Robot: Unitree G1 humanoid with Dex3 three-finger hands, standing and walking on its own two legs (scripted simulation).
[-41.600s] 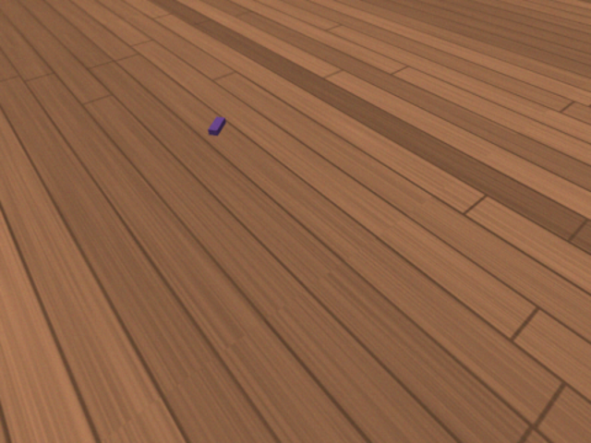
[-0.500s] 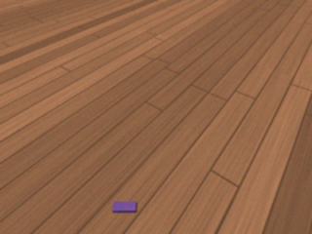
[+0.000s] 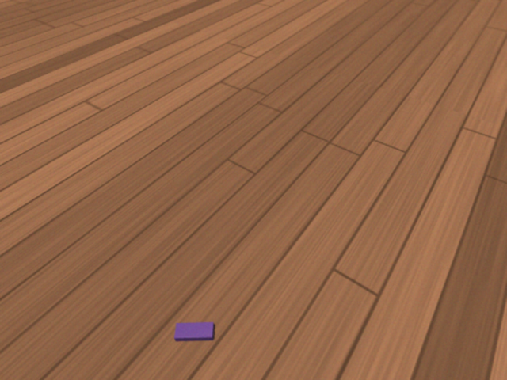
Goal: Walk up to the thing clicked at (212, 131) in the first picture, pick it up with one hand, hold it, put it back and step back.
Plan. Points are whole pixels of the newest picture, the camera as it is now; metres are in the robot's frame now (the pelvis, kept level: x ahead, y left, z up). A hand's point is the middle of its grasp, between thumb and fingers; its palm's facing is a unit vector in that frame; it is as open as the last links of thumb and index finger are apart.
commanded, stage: stand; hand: left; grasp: from above
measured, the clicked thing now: (194, 331) +0.44 +0.24 -0.76
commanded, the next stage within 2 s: step back in 1.30 s
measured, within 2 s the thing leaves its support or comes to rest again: neither
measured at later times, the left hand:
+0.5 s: hand out of the picture +0.08 +0.23 -0.16, palm faces +0.01 -0.96 -0.29, open 7.4 cm
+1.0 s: hand out of the picture +0.09 +0.25 -0.15, palm faces +0.00 -0.94 -0.34, open 7.4 cm
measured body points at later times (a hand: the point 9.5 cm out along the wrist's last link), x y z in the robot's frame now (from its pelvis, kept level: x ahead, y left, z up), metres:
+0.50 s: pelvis +0.02 +0.01 +0.00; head +0.03 +0.00 +0.45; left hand +0.07 +0.28 -0.14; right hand +0.08 -0.26 -0.15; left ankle +0.03 +0.14 -0.74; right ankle +0.02 -0.13 -0.74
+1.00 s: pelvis +0.02 +0.00 +0.00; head +0.02 +0.00 +0.45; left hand +0.09 +0.30 -0.13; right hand +0.08 -0.29 -0.14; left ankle +0.03 +0.14 -0.74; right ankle +0.02 -0.13 -0.74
